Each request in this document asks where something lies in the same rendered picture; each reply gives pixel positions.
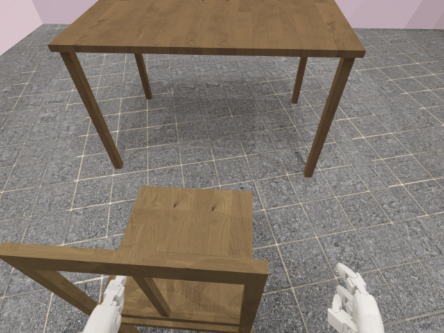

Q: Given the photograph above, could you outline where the right robot hand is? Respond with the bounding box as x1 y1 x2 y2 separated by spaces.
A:
327 263 384 333

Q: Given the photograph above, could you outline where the table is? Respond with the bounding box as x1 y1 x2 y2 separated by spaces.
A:
47 0 366 178

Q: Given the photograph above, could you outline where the left robot hand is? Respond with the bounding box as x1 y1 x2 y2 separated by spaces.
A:
83 275 127 333

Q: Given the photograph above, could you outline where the chair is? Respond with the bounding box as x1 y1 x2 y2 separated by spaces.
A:
0 186 268 333

